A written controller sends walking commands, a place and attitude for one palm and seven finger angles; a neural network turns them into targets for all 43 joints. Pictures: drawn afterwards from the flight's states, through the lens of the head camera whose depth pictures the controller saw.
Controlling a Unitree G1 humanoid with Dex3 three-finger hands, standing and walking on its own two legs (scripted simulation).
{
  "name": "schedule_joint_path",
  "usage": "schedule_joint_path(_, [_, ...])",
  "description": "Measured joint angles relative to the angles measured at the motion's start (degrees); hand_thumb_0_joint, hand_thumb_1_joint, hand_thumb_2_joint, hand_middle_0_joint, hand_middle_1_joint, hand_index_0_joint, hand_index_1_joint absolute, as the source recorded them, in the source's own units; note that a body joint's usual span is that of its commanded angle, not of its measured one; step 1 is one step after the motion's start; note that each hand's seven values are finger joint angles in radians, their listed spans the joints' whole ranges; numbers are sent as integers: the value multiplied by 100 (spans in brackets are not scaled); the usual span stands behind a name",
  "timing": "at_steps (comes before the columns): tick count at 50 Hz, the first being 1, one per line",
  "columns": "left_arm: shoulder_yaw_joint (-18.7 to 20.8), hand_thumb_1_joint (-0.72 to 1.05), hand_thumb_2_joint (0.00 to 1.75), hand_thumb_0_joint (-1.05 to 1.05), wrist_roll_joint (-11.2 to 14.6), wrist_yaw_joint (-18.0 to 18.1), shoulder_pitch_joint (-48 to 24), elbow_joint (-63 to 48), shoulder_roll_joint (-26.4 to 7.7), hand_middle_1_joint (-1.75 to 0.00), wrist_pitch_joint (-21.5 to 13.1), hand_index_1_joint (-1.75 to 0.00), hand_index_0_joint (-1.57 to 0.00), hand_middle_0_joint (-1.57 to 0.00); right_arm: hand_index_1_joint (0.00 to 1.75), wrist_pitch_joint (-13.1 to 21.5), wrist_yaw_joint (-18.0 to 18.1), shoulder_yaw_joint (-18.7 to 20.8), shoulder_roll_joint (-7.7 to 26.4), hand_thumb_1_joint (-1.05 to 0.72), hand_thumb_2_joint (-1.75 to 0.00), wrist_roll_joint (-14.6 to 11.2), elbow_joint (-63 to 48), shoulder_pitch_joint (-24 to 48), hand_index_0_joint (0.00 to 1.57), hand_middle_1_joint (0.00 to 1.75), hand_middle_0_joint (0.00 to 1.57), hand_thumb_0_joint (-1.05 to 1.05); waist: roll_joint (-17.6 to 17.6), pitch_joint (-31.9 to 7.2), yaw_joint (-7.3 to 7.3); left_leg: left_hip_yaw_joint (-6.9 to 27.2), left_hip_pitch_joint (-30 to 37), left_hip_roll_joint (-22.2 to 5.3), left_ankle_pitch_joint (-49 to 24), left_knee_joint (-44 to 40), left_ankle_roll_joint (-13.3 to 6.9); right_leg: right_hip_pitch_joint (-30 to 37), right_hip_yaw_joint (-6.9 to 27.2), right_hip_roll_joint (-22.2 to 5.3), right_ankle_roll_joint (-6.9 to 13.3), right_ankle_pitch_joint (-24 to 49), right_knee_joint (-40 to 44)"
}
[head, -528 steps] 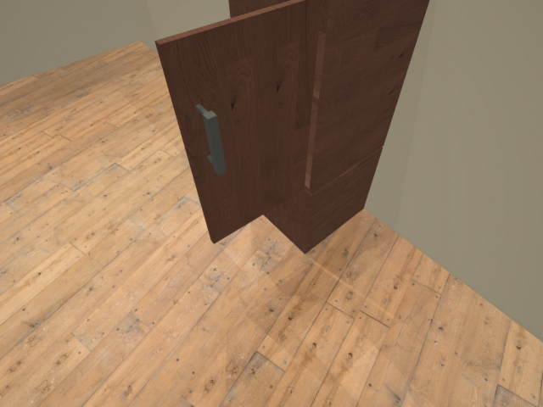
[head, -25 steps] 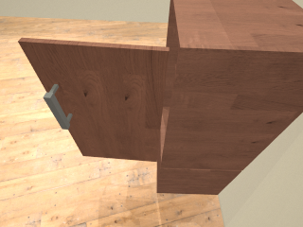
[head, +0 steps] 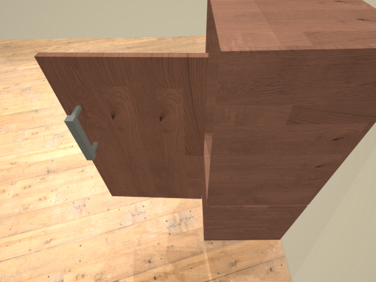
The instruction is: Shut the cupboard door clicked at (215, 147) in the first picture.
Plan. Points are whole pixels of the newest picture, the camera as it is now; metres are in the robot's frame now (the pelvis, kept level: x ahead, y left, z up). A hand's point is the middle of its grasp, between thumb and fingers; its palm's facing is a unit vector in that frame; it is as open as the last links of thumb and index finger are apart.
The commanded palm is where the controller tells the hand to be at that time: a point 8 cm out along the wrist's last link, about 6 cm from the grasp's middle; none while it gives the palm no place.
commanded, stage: look again from close up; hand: left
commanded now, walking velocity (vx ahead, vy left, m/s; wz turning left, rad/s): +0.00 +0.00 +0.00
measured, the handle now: (84, 134) +0.45 +0.31 +0.05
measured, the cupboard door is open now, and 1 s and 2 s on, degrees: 87 87 87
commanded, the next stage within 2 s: shuffle to correct the standing spot in 0.18 s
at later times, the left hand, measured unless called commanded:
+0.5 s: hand out of the picture -0.02 +0.17 -0.17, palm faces +0.05 -0.98 -0.20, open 7.4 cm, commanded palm none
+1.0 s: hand out of the picture +0.00 +0.25 -0.16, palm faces +0.07 -0.96 -0.29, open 7.4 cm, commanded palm none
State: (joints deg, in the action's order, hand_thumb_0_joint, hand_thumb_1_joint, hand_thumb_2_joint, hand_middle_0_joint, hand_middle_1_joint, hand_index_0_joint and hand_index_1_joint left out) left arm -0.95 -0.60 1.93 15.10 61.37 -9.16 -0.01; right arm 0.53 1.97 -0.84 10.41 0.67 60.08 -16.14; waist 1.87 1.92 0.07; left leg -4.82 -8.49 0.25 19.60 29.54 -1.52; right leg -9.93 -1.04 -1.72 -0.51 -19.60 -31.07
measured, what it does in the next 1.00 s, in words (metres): lifts its left foot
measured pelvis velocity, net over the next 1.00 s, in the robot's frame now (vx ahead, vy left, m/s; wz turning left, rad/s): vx -0.02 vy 0.04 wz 0.02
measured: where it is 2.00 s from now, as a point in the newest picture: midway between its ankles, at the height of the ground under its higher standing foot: outside the picture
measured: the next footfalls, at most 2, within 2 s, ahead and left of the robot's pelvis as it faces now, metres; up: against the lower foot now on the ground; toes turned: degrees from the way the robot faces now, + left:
left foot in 1.10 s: +0.04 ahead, +0.22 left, +0.00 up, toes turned +3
right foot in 1.30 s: +0.04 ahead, +0.00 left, +0.00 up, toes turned -1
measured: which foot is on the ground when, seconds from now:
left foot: down 0.00-0.84, up 0.86-1.00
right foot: down 0.00-1.00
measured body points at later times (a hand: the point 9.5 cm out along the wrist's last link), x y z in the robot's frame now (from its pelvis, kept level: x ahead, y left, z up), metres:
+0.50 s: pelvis -0.01 +0.00 +0.00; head +0.02 -0.01 +0.45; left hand -0.02 +0.22 -0.15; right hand -0.01 -0.23 -0.16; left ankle -0.04 +0.10 -0.73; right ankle -0.03 -0.12 -0.73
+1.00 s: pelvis -0.02 +0.04 +0.00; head +0.02 +0.03 +0.45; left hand +0.00 +0.30 -0.14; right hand +0.07 -0.19 -0.15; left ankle -0.03 +0.18 -0.69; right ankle -0.03 -0.10 -0.73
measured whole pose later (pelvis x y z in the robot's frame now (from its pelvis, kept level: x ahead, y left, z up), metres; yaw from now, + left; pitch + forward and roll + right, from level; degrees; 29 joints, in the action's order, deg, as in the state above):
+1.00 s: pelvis -0.02 +0.04 +0.00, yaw +1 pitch +0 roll +3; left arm 2.1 -2.4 1.9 15.3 55.0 -11.4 0.1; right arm -3.3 -0.9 1.9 12.1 0.5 53.5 -10.6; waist -1.4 4.3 2.7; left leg -2.8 -23.8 0.5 25.1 50.4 1.4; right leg -14.6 -2.2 -7.9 -2.1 -19.1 -33.4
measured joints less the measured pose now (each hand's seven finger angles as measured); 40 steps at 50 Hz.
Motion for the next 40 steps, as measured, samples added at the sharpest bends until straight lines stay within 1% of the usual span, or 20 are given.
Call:
schedule_joint_path(14, [-43,91,90,1,3,-40,195,203,35,-30,-8,-30,-20,-20,30,41,-36,-94,-143,-91,-90,-31,326,-132,20,30,20,0,-139,76,44,-1,50,-6,-265,-365,39,6,-2,21,37,210,272])
schedule_joint_path(19, [-34,91,90,1,-2,-29,209,250,85,-30,-26,-30,-20,-20,30,22,-25,-76,-170,-91,-90,-39,391,-143,20,30,20,0,-152,101,60,33,22,-16,-262,-345,56,3,-37,29,53,207,278])
schedule_joint_path(23, [15,91,90,1,-14,-3,195,189,101,-30,-21,-30,-20,-20,30,-74,-35,-27,-146,-91,-90,-34,329,-118,20,30,20,0,-158,107,83,54,-70,8,-196,-199,55,-80,-57,-3,49,127,126])
schedule_joint_path(28, [115,91,90,1,-39,23,153,35,44,-30,27,-30,-20,-20,30,-174,-58,63,-71,-91,-90,-21,140,-29,20,30,20,0,-201,105,107,58,-232,89,-92,36,7,-239,-56,-97,2,1,-131])
schedule_joint_path(33, [232,91,90,1,-63,44,62,-145,-120,-30,138,-30,-20,-20,30,-172,-76,134,-5,-91,-90,5,-115,76,20,30,20,0,-325,118,142,-22,-335,241,-26,180,-113,-427,34,-255,-86,-131,-440])
schedule_joint_path(35, [263,91,90,1,-68,51,-13,-225,-186,-30,202,-30,-20,-20,30,-160,-73,149,25,-91,-90,19,-235,107,20,30,20,0,-325,144,162,-61,-385,285,7,255,-184,-532,61,-293,17,-229,-627])
schedule_joint_path(38, [290,91,90,1,-66,67,-123,-337,-255,-30,264,-30,-20,-20,30,-177,-73,148,58,-91,-90,40,-380,174,20,30,20,0,-280,203,198,-150,-404,326,30,306,-262,-696,-11,-290,139,-698,-1068])
schedule_joint_path(40, [298,91,90,1,-68,69,-171,-416,-265,-30,244,-30,-20,-20,30,-210,-85,139,81,-91,-90,47,-456,203,20,30,20,0,-211,221,204,-175,-443,339,57,378,-270,-634,-128,-256,190,-541,-900])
